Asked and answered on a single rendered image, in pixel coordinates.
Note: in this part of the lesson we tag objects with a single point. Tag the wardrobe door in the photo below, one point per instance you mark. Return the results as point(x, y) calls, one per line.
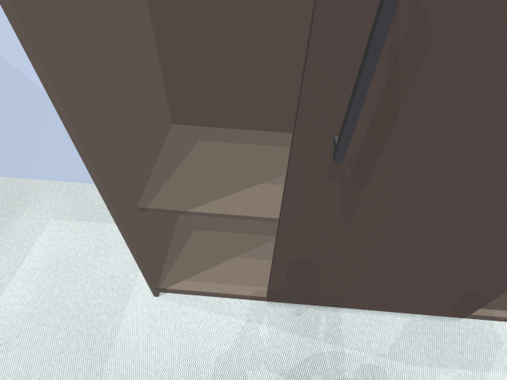
point(499, 303)
point(414, 220)

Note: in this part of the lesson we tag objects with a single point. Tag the handle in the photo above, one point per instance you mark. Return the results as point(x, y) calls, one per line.
point(380, 28)

